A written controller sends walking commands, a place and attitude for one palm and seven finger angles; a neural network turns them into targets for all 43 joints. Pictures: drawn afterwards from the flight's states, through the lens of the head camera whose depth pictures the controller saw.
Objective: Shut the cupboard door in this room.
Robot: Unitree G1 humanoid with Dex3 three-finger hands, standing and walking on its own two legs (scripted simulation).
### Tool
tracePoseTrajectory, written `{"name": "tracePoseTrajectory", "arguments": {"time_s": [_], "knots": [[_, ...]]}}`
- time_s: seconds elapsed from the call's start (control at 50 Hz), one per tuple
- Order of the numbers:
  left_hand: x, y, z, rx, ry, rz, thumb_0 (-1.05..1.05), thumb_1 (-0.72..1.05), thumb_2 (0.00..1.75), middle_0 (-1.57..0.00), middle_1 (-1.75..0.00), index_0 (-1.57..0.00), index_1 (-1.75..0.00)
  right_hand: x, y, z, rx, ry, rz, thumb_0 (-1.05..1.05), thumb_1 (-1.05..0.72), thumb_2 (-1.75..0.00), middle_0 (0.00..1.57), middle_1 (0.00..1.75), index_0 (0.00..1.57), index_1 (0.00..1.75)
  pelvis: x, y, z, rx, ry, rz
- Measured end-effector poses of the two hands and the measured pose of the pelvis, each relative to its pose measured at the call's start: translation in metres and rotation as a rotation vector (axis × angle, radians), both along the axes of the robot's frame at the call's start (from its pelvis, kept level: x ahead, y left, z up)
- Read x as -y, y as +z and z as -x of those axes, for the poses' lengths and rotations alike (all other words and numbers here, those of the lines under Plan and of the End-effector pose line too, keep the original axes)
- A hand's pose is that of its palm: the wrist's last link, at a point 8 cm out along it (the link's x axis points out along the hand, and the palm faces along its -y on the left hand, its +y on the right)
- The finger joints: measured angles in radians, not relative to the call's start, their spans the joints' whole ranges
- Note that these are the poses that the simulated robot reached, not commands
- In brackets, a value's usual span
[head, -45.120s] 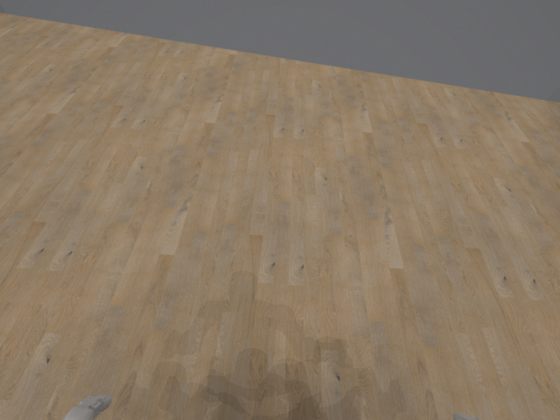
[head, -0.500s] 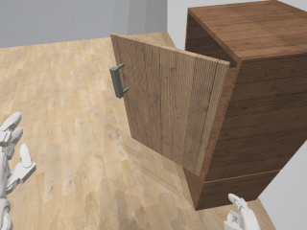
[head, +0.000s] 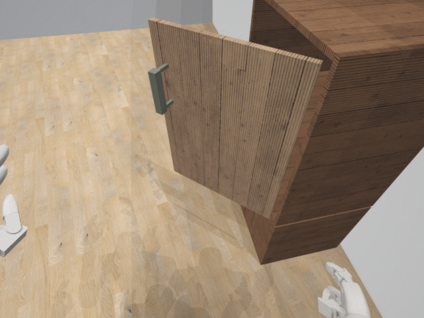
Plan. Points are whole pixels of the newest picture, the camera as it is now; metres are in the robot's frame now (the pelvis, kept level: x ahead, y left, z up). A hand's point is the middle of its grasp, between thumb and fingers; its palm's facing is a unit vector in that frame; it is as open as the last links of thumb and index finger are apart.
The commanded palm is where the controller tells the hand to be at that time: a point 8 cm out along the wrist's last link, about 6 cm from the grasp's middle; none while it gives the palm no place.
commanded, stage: step back with the hand held close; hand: left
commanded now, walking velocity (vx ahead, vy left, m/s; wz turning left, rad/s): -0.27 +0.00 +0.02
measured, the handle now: (163, 89) +0.68 +0.19 +0.07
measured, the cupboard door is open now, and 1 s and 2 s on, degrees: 46 46 46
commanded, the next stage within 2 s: stop stepping back and stand still in 0.72 s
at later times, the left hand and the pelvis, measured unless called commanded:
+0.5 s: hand out of the picture +0.10 +0.31 +0.16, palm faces +0.51 -0.74 -0.43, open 7.5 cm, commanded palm +0.03 +0.33 +0.18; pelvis -0.08 +0.02 -0.02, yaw +5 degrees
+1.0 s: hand out of the picture -0.03 +0.31 +0.18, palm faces +0.40 -0.82 -0.41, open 7.4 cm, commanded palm -0.08 +0.35 +0.18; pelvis -0.22 +0.05 -0.03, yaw +0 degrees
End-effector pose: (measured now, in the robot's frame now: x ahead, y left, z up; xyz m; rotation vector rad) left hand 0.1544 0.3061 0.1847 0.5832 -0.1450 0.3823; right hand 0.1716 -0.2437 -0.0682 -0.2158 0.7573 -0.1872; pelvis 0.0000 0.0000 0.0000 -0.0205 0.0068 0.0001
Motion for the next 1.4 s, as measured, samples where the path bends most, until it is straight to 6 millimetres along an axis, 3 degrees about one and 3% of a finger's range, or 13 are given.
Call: {"name": "tracePoseTrajectory", "arguments": {"time_s": [0.18,0.32,0.48,0.6,0.76,0.82,0.92,1.06,1.14,1.2,1.26,1.34,1.4], "knots": [[-0.013,-0.015,0.044,0.056,0.054,0.011,0.01,0.88,0.90,-0.21,-0.30,-0.21,-0.30,-0.014,-0.008,0.035,-0.004,0.058,0.019,0.01,-0.90,-0.90,0.21,0.30,0.20,0.30,-0.005,-0.009,0.034,0.013,0.051,0.014],[-0.015,-0.010,0.083,0.123,0.074,-0.011,0.01,0.88,0.90,-0.21,-0.30,-0.21,-0.30,-0.020,-0.016,0.057,-0.042,0.110,0.033,0.01,-0.90,-0.90,0.21,0.30,0.20,0.30,-0.005,-0.014,0.054,0.013,0.082,0.019],[-0.030,-0.008,0.098,0.222,0.025,-0.015,0.01,0.88,0.90,-0.21,-0.30,-0.21,-0.30,-0.033,-0.012,0.077,-0.014,0.103,0.075,0.01,-0.90,-0.90,0.21,0.30,0.20,0.30,-0.021,-0.020,0.079,0.031,0.085,0.054],[-0.052,0.002,0.115,0.225,0.040,-0.030,0.01,0.88,0.90,-0.21,-0.30,-0.21,-0.30,-0.052,-0.001,0.093,0.015,0.113,0.046,0.01,-0.90,-0.90,0.21,0.30,0.20,0.30,-0.028,-0.010,0.099,-0.016,0.073,0.101],[-0.031,-0.003,0.143,0.229,-0.079,0.035,0.01,0.89,0.90,-0.20,-0.30,-0.20,-0.30,-0.068,0.005,0.120,0.073,0.161,0.018,0.01,-0.90,-0.90,0.21,0.30,0.20,0.30,-0.028,-0.011,0.151,-0.101,-0.017,0.079],[-0.018,-0.006,0.154,0.246,-0.173,0.001,0.01,0.89,0.90,-0.20,-0.30,-0.20,-0.30,-0.064,-0.007,0.145,0.088,0.135,0.018,0.01,-0.90,-0.90,0.21,0.30,0.20,0.30,-0.029,-0.023,0.182,-0.060,-0.043,0.078],[-0.020,0.007,0.185,0.307,-0.254,-0.050,0.01,0.88,0.90,-0.21,-0.30,-0.21,-0.30,-0.055,-0.013,0.211,0.068,0.014,0.028,0.01,-0.90,-0.90,0.21,0.30,0.20,0.30,-0.037,-0.031,0.203,0.039,-0.032,0.092],[-0.066,0.007,0.241,0.398,-0.120,0.001,0.01,0.88,0.90,-0.21,-0.30,-0.21,-0.30,-0.043,-0.016,0.298,-0.015,-0.110,0.104,0.01,-0.90,-0.90,0.21,0.30,0.20,0.30,-0.058,-0.032,0.219,0.081,-0.088,0.071],[-0.093,-0.009,0.226,0.533,-0.072,0.151,0.01,0.88,0.90,-0.21,-0.30,-0.21,-0.30,-0.046,-0.020,0.330,-0.047,-0.140,0.175,0.01,-0.90,-0.90,0.21,0.30,0.20,0.30,-0.081,-0.043,0.229,0.067,-0.091,0.083],[-0.098,-0.024,0.194,0.480,-0.076,0.286,0.01,0.89,0.90,-0.20,-0.30,-0.20,-0.30,-0.064,-0.020,0.348,-0.043,-0.150,0.157,0.02,-0.90,-0.90,0.20,0.30,0.20,0.30,-0.095,-0.042,0.259,0.093,-0.083,0.073],[-0.081,-0.019,0.191,0.342,-0.176,0.271,0.01,0.89,0.90,-0.19,-0.30,-0.19,-0.30,-0.093,-0.005,0.367,-0.015,-0.155,0.072,0.02,-0.91,-0.90,0.20,0.30,0.20,0.30,-0.101,-0.021,0.282,0.090,-0.104,0.064],[-0.057,0.011,0.238,0.157,-0.364,0.104,0.02,0.89,0.90,-0.20,-0.30,-0.20,-0.30,-0.124,0.015,0.387,0.001,-0.166,-0.028,0.02,-0.90,-0.90,0.21,0.30,0.20,0.30,-0.107,0.009,0.293,0.045,-0.145,0.066],[-0.063,0.032,0.278,0.070,-0.391,-0.097,0.01,0.89,0.90,-0.21,-0.30,-0.20,-0.30,-0.134,0.009,0.392,-0.021,-0.141,-0.059,0.01,-0.90,-0.90,0.21,0.30,0.20,0.30,-0.112,0.011,0.299,0.006,-0.137,0.042]]}}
